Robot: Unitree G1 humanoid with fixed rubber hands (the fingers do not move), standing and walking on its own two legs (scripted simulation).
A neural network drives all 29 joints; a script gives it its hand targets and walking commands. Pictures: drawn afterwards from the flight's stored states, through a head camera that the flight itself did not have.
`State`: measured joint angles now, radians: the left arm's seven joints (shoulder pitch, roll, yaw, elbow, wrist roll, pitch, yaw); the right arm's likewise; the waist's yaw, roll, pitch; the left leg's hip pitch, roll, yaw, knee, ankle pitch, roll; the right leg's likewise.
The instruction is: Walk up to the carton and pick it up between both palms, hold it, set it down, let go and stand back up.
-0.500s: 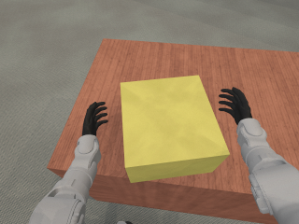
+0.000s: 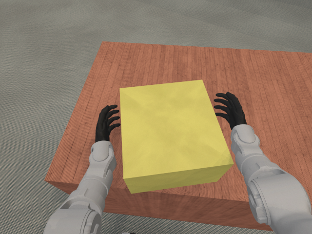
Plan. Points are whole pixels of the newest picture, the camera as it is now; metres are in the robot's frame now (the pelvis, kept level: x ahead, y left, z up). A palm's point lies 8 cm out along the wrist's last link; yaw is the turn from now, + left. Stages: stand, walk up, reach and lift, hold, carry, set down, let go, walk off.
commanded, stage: reach and lift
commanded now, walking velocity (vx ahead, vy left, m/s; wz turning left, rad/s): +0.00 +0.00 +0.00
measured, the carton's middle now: (167, 134) +0.41 +0.01 -0.03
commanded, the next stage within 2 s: none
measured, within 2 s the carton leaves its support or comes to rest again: leaves its support in 1.64 s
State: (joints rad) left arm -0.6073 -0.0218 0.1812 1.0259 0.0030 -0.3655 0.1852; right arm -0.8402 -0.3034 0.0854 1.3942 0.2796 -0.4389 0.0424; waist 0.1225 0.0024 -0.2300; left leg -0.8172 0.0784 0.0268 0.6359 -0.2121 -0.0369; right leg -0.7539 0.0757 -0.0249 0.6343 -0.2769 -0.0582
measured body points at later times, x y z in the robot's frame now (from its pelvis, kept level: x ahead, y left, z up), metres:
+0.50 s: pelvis +0.00 +0.00 +0.00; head +0.08 -0.01 +0.44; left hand +0.38 +0.19 +0.01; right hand +0.45 -0.16 +0.02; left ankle +0.03 +0.14 -0.71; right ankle +0.00 -0.08 -0.71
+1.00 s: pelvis +0.01 +0.00 +0.02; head +0.09 -0.01 +0.46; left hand +0.37 +0.19 +0.01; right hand +0.43 -0.15 +0.03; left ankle +0.03 +0.14 -0.71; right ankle +0.00 -0.08 -0.71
